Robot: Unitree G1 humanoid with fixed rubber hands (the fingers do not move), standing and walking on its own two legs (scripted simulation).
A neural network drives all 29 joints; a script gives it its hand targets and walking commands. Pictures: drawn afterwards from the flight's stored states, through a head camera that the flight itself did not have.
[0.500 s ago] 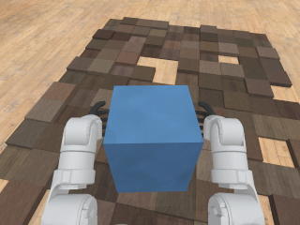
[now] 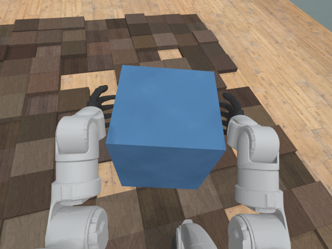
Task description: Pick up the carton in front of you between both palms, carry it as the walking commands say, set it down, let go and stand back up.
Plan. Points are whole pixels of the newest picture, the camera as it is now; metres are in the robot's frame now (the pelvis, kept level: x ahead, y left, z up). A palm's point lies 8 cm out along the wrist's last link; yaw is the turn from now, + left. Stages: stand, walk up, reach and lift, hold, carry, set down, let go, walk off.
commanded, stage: carry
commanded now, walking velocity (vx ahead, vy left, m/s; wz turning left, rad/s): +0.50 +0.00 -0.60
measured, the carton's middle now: (163, 133) +0.38 -0.02 +0.05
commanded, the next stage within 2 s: none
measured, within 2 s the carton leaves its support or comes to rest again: neither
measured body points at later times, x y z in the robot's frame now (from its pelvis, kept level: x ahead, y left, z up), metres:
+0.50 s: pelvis +0.32 -0.05 +0.00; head +0.36 -0.07 +0.45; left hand +0.72 +0.03 +0.11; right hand +0.66 -0.27 +0.11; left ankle +0.49 +0.05 -0.69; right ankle +0.21 -0.10 -0.73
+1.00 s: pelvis +0.64 -0.08 -0.01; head +0.69 -0.07 +0.44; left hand +1.01 +0.08 +0.09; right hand +1.02 -0.22 +0.10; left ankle +0.56 -0.01 -0.74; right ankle +0.78 -0.23 -0.70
